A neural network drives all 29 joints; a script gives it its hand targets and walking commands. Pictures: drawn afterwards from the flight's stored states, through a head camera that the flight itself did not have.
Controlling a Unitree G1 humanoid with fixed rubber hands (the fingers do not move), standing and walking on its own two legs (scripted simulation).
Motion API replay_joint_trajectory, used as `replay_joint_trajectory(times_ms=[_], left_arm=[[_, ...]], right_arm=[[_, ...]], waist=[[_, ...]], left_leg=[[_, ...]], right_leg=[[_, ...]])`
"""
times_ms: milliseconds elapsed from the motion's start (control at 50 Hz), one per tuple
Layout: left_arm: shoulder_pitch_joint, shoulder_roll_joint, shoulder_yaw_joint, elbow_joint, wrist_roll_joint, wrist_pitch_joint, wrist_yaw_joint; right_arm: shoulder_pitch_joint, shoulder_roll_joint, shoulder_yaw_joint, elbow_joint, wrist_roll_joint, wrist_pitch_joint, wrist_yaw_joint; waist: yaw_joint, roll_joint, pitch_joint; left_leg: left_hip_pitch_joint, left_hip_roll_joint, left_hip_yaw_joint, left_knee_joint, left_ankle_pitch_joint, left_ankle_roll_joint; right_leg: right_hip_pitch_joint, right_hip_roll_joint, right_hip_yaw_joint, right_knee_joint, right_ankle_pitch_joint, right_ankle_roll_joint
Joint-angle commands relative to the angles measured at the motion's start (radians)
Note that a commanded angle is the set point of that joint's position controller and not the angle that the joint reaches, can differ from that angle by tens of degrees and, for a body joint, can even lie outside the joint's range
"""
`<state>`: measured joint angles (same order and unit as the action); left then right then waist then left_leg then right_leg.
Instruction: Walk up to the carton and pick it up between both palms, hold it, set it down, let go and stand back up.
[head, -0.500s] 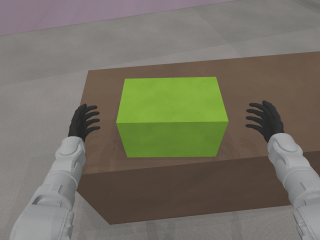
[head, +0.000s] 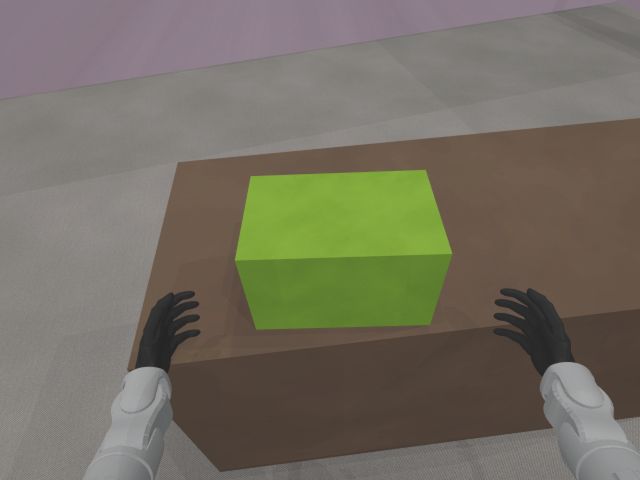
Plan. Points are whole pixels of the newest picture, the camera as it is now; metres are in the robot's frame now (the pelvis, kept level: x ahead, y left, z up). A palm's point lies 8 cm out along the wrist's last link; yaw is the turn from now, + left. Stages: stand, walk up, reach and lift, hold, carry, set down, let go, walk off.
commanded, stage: set down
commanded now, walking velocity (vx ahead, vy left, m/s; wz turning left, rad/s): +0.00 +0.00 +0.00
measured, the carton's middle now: (340, 250) +0.51 -0.02 -0.02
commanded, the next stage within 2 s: let go in 1.24 s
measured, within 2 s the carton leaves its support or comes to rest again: neither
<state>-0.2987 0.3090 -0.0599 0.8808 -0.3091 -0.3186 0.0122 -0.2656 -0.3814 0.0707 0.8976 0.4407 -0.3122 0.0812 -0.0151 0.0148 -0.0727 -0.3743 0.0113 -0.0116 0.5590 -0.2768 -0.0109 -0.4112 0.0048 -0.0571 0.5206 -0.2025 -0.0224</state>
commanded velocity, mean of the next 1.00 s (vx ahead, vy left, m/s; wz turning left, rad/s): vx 0.00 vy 0.00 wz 0.00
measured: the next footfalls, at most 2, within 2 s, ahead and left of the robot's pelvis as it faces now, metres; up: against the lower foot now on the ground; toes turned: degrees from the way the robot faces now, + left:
none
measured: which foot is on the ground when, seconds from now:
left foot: down 0.00-1.00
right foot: down 0.00-1.00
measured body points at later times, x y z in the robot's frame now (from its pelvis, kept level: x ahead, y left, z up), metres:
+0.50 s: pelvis +0.01 +0.00 +0.00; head +0.02 +0.00 +0.45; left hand +0.27 +0.24 -0.03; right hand +0.25 -0.26 -0.04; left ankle +0.00 +0.12 -0.73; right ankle +0.04 -0.10 -0.73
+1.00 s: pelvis +0.03 +0.01 +0.01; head +0.02 +0.02 +0.46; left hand +0.23 +0.24 -0.06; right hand +0.21 -0.23 -0.06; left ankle +0.00 +0.12 -0.73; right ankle +0.04 -0.10 -0.73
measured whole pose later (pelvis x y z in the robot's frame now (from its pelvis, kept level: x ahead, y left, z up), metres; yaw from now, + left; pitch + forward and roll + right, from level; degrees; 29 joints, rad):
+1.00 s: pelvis +0.03 +0.01 +0.01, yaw -2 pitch -5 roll -1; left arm 0.17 0.21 -0.01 0.53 -0.08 0.00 0.02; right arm 0.15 -0.21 -0.02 0.73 0.10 -0.23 0.03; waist 0.02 0.00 0.06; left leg -0.02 0.02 0.03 0.39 -0.28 0.00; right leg -0.08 0.02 -0.01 0.36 -0.19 -0.01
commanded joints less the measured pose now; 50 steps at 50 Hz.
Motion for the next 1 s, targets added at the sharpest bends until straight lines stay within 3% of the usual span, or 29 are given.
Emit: replay_joint_trajectory(times_ms=[0,120,260,760,980], left_arm=[[-0.171,0.149,0.046,-0.153,0.003,-0.079,0.004],[-0.083,0.138,0.044,-0.179,0.008,-0.110,0.002],[-0.008,0.140,0.052,-0.214,0.020,-0.079,-0.003],[0.285,0.043,0.087,-0.411,0.177,0.208,-0.001],[0.386,-0.006,0.088,-0.498,0.244,0.321,0.007]], right_arm=[[-0.171,-0.162,-0.048,-0.148,-0.007,-0.080,0.002],[-0.085,-0.141,-0.053,-0.151,-0.031,-0.127,-0.001],[-0.013,-0.116,-0.055,-0.166,-0.071,-0.129,-0.013],[0.265,0.013,-0.103,-0.275,-0.279,0.024,-0.052],[0.345,0.051,-0.135,-0.286,-0.359,0.064,-0.052]], waist=[[0.003,-0.021,-0.276],[-0.002,-0.020,-0.221],[-0.003,-0.031,-0.179],[0.032,-0.008,0.021],[0.033,0.003,0.063]], left_leg=[[0.053,-0.033,-0.019,-0.071,0.169,-0.024],[0.061,-0.034,-0.017,-0.064,0.152,-0.028],[0.068,-0.034,-0.007,-0.074,0.126,-0.023],[0.240,-0.014,0.042,-0.220,0.231,-0.025],[0.280,-0.003,0.057,-0.238,0.290,-0.032]], right_leg=[[0.210,0.012,0.056,-0.053,0.114,0.022],[0.212,0.009,0.064,-0.047,0.105,0.017],[0.251,0.002,0.076,-0.056,0.099,0.015],[0.395,0.004,0.074,-0.185,0.171,-0.004],[0.403,0.018,0.054,-0.210,0.181,-0.012]])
